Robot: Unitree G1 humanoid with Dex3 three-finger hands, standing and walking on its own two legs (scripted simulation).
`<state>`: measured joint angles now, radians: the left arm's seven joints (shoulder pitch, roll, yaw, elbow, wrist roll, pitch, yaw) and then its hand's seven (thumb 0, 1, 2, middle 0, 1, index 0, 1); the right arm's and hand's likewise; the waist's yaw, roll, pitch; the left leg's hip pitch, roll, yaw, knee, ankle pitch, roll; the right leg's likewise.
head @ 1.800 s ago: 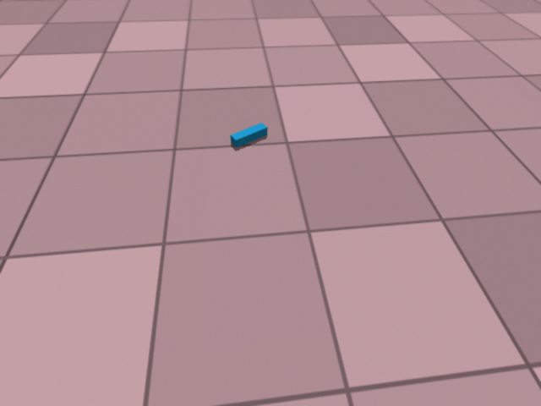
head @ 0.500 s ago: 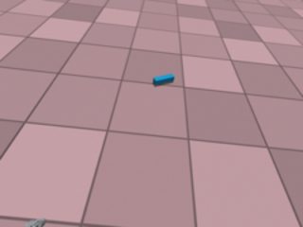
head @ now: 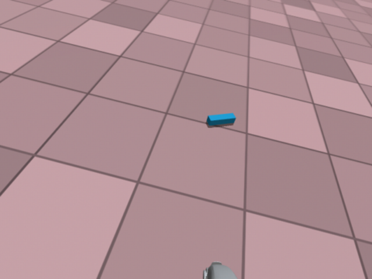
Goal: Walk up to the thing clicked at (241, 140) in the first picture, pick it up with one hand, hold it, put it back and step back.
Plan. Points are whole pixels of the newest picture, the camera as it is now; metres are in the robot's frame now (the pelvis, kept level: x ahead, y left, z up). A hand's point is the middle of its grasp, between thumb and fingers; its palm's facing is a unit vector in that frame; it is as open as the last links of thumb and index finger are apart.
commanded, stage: walk up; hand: left
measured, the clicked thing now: (221, 119) +1.41 -0.42 -0.74
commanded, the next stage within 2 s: none
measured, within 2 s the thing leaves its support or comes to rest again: neither
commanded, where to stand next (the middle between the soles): +1.13 -0.82 m, yaw +20 degrees
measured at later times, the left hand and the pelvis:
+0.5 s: hand (122, 226) +0.28 +0.15 -0.15, palm faces +0.15 -0.93 -0.33, open 7.4 cm; pelvis +0.26 -0.14 -0.01, yaw +8 degrees
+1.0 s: hand (176, 160) +0.52 +0.00 -0.16, palm faces +0.15 -0.91 -0.38, open 7.4 cm; pelvis +0.47 -0.31 -0.04, yaw +11 degrees
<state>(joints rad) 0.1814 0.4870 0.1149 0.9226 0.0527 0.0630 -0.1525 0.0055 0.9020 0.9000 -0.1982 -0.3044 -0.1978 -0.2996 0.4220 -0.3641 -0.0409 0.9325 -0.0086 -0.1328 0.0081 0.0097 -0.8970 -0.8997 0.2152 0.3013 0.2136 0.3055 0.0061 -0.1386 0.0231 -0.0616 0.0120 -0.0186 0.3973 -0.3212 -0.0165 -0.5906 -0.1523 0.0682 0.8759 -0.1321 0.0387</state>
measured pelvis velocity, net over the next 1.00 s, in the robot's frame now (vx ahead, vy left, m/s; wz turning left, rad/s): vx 0.47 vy -0.31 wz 0.19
